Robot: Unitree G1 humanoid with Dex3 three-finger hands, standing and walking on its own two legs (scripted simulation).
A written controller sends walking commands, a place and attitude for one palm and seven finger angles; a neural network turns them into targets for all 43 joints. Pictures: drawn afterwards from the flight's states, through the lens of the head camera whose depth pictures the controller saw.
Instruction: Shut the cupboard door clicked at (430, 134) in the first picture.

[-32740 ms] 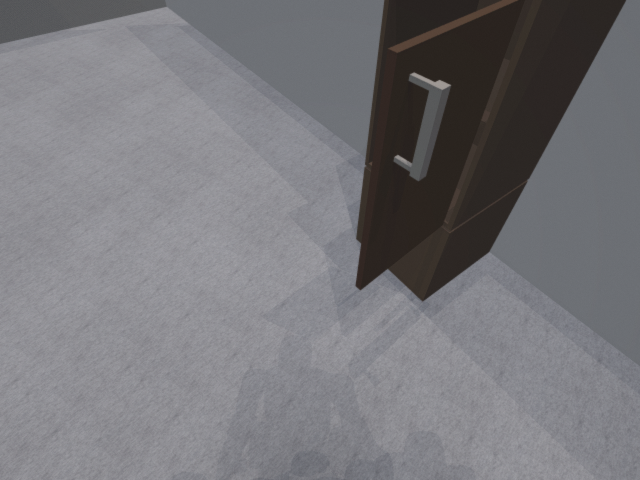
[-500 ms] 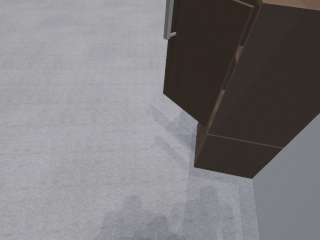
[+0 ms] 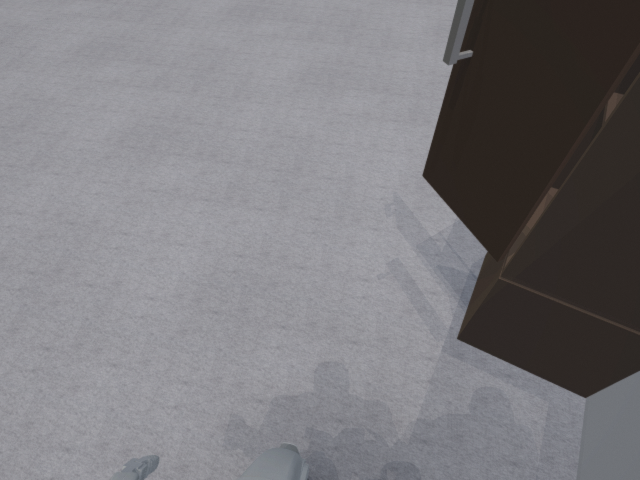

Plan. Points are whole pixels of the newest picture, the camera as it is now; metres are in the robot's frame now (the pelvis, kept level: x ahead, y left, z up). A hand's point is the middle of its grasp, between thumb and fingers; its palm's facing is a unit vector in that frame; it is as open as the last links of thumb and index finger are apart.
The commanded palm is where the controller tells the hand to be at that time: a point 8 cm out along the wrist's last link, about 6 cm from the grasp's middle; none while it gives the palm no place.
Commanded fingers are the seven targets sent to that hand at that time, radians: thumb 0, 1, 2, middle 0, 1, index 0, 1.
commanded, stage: walk to a spot facing it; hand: left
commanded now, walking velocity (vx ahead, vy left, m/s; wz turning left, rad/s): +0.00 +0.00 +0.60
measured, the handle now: (469, 18) +0.90 -0.26 +0.13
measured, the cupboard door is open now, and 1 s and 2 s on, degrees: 52 52 52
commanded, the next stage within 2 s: turn to face it in 1.68 s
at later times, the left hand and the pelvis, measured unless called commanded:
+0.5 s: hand out of the picture +0.03 +0.24 -0.15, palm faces +0.34 -0.90 -0.27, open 7.4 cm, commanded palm none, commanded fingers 0.00 0.90 0.90 -0.20 -0.30 -0.20 -0.30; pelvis +0.02 +0.01 +0.00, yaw +20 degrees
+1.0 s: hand out of the picture -0.03 +0.18 -0.18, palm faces +0.70 -0.69 -0.17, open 7.4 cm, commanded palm none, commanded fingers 0.00 0.90 0.90 -0.20 -0.30 -0.20 -0.30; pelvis +0.12 +0.09 -0.01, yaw +40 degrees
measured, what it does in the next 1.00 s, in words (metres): walks ahead, turning left: left foot, then right foot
